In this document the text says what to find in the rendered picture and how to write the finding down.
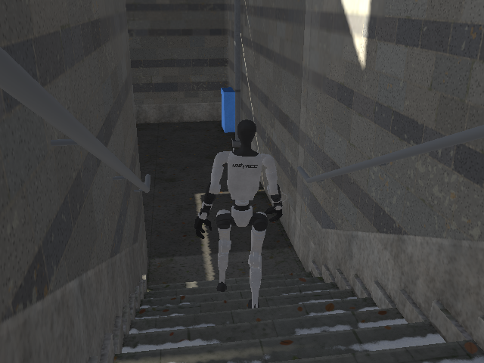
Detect stairs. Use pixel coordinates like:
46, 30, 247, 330
113, 271, 484, 363

